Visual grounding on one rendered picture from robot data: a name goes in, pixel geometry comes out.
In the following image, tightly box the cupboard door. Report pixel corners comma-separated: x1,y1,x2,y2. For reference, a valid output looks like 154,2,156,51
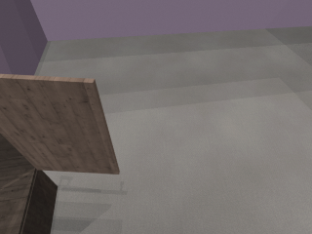
0,73,120,175

